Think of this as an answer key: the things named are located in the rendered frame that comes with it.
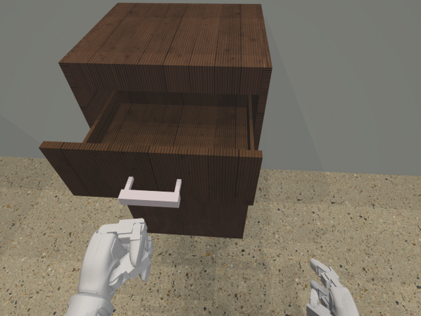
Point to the left robot hand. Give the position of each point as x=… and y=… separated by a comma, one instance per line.
x=126, y=243

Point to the cabinet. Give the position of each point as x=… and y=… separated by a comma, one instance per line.
x=176, y=47

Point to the right robot hand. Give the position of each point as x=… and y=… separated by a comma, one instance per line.
x=338, y=301

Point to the left robot forearm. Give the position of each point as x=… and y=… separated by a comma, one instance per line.
x=85, y=304

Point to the handle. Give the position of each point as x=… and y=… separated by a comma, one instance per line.
x=150, y=198

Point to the drawer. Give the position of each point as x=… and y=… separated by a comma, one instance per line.
x=205, y=139

